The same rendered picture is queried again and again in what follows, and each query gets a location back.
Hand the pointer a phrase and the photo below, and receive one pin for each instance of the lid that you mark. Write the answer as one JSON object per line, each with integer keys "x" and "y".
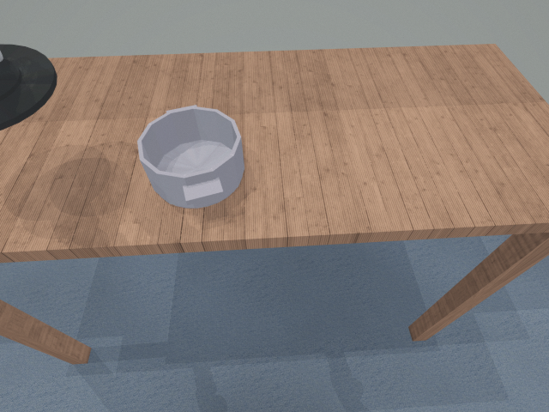
{"x": 27, "y": 81}

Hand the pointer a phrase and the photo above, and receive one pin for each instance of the pot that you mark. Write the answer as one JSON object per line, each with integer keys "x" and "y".
{"x": 193, "y": 156}

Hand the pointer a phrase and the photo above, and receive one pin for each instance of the table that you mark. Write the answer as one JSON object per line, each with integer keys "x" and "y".
{"x": 340, "y": 146}

